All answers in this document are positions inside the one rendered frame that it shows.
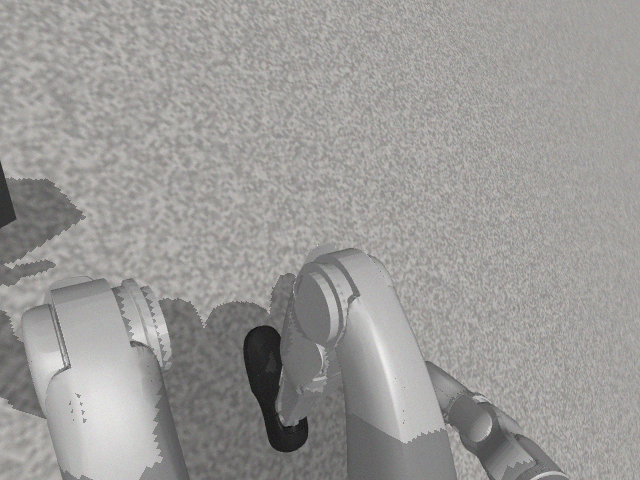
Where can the right robot arm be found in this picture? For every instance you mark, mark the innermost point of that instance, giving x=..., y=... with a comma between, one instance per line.
x=499, y=442

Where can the right robot foot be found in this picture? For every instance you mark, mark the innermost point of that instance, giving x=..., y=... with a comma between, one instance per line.
x=263, y=365

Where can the right robot hand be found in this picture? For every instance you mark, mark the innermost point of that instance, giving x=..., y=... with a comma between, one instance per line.
x=447, y=388

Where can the carton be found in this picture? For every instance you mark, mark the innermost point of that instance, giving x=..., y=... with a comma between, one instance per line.
x=7, y=213

